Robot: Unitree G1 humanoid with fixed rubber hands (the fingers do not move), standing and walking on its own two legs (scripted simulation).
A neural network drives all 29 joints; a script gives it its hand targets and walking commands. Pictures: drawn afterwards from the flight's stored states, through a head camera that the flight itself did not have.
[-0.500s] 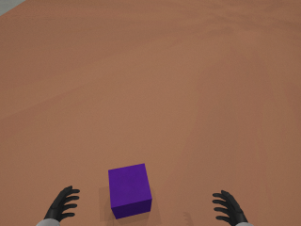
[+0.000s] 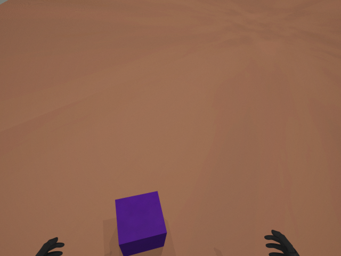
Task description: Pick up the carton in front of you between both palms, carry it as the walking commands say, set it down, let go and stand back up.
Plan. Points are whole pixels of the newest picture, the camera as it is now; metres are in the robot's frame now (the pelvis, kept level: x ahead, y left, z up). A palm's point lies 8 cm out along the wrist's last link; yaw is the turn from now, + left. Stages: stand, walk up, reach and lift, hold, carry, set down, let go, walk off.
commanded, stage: stand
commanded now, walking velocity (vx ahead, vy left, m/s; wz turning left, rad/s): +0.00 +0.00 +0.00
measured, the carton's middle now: (140, 224) +0.40 +0.09 -0.65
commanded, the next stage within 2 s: none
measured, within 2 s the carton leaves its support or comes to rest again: neither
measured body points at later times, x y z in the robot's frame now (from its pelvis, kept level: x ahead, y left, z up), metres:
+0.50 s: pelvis -0.01 +0.01 +0.01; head -0.01 +0.02 +0.46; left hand +0.12 +0.30 -0.11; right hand +0.09 -0.30 -0.10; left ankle +0.00 +0.10 -0.74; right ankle -0.08 -0.11 -0.74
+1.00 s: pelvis -0.02 +0.01 +0.01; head -0.02 +0.02 +0.46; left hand +0.08 +0.31 -0.12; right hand +0.08 -0.31 -0.10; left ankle +0.00 +0.10 -0.74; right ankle -0.08 -0.11 -0.74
